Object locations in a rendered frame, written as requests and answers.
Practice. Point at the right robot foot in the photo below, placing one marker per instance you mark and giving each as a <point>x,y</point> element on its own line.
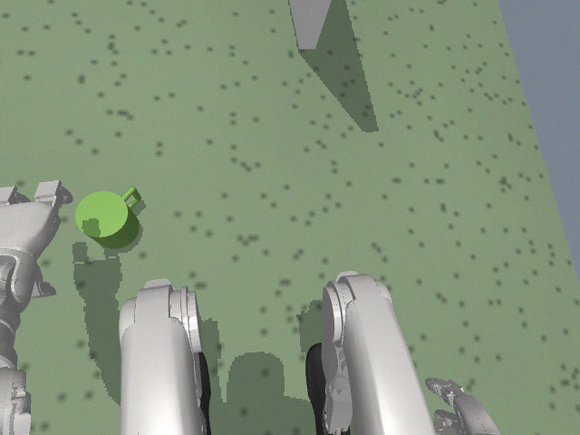
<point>316,387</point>

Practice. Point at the mug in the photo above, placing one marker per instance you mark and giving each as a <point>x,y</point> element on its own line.
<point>106,218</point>

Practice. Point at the left robot hand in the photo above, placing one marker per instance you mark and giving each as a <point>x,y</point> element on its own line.
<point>30,227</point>

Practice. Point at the left robot arm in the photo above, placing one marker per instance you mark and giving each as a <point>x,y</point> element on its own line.
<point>17,276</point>

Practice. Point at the right robot hand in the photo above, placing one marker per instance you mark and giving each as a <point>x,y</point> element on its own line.
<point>471,417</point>

